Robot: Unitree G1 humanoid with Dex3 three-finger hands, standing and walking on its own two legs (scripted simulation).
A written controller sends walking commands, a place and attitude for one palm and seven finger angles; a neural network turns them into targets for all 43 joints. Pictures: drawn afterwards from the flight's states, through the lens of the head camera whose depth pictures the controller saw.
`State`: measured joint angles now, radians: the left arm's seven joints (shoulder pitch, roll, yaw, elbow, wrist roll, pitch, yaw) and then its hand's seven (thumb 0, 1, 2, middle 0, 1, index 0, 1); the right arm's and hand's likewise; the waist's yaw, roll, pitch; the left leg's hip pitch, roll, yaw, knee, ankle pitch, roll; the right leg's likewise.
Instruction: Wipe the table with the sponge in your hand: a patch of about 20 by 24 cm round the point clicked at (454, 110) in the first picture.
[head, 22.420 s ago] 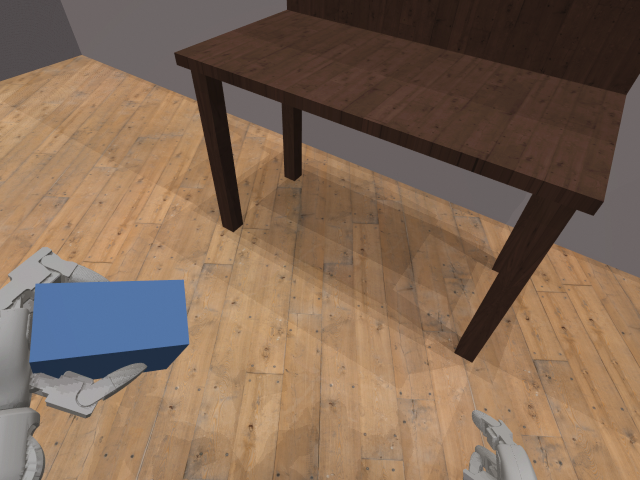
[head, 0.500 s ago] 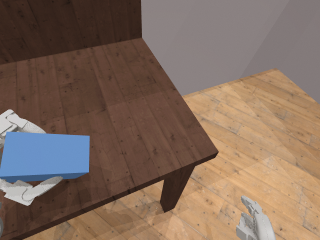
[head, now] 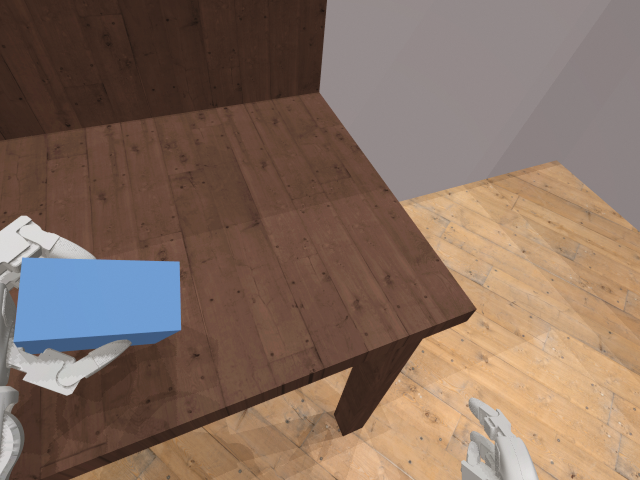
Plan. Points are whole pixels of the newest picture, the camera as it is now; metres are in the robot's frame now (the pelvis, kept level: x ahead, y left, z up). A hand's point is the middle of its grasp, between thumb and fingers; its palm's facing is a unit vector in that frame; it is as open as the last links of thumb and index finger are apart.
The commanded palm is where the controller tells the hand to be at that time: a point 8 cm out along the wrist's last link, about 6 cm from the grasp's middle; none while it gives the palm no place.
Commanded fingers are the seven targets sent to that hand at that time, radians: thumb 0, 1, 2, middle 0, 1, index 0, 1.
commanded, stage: come to a stop and stand still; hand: left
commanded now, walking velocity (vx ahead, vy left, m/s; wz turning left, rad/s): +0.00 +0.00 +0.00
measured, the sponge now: (123, 307) +0.23 +0.22 +0.13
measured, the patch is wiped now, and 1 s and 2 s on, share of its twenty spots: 0.00 0.00 0.00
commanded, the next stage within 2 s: look again from close up in 0.44 s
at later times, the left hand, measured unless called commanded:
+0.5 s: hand (29, 297) +0.22 +0.30 +0.15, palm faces +0.38 -0.85 -0.37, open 10.3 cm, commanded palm +0.16 +0.33 +0.17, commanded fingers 0.00 0.10 1.30 -1.20 -1.60 -1.20 -1.60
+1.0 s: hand (59, 300) +0.23 +0.27 +0.15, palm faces +0.37 -0.85 -0.37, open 10.3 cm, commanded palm +0.17 +0.30 +0.17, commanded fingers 0.00 0.10 1.30 -1.20 -1.60 -1.20 -1.60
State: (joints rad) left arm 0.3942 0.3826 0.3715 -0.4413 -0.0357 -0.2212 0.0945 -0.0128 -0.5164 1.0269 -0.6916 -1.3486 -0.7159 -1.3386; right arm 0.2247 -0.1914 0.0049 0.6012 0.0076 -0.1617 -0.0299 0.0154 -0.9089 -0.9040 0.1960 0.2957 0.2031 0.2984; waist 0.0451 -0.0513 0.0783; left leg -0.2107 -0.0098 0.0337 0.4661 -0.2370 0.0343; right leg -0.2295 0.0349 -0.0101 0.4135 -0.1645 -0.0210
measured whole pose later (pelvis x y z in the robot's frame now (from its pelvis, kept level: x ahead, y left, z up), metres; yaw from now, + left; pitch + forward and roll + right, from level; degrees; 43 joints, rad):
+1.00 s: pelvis +0.01 +0.02 +0.00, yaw +0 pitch -1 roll -1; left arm 0.42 0.37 0.35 -0.46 -0.04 -0.22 0.10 -0.01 -0.52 1.03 -0.69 -1.35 -0.72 -1.34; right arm 0.20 -0.19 0.00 0.58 0.02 -0.14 -0.02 0.01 -0.91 -0.90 0.20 0.30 0.20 0.30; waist 0.03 -0.03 0.08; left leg -0.20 -0.04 0.04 0.45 -0.24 0.06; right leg -0.21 0.01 -0.01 0.39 -0.17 0.01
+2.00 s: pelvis +0.02 -0.06 -0.01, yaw +0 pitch +1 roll -1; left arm 0.51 0.42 0.37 -0.57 -0.09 -0.15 0.09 -0.02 -0.52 1.03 -0.69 -1.34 -0.72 -1.33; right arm 0.20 -0.20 -0.03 0.56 0.03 -0.08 -0.03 0.01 -0.91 -0.90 0.20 0.30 0.20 0.30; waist 0.00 -0.02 0.07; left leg -0.27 0.08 -0.01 0.56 -0.31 -0.04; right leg -0.28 0.12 -0.05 0.47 -0.22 -0.11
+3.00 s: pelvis +0.01 +0.03 +0.00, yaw +0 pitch -1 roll -1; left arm 0.41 0.37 0.35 -0.48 -0.03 -0.22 0.10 -0.02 -0.52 1.03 -0.69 -1.34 -0.72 -1.33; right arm 0.20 -0.18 0.02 0.58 0.01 -0.15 -0.01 0.01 -0.91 -0.90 0.20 0.30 0.21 0.30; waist 0.04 -0.05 0.09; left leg -0.19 -0.06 0.02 0.46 -0.25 0.07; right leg -0.21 0.00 0.00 0.41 -0.17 0.02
